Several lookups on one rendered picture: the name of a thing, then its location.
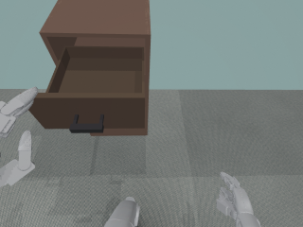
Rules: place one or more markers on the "cabinet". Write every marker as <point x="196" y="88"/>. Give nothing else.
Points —
<point x="116" y="23"/>

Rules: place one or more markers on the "left robot shin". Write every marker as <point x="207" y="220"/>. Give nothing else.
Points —
<point x="130" y="199"/>

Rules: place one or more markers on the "robot right forearm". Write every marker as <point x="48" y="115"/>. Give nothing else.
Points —
<point x="246" y="220"/>

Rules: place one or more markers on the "robot left thigh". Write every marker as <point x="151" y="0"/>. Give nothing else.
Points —
<point x="126" y="214"/>

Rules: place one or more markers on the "drawer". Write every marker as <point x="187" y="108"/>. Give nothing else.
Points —
<point x="94" y="80"/>

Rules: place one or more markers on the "robot right hand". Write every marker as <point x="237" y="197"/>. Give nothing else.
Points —
<point x="234" y="203"/>

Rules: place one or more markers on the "handle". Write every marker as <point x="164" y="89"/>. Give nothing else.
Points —
<point x="76" y="127"/>

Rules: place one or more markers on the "robot left hand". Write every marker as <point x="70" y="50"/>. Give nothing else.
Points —
<point x="15" y="170"/>

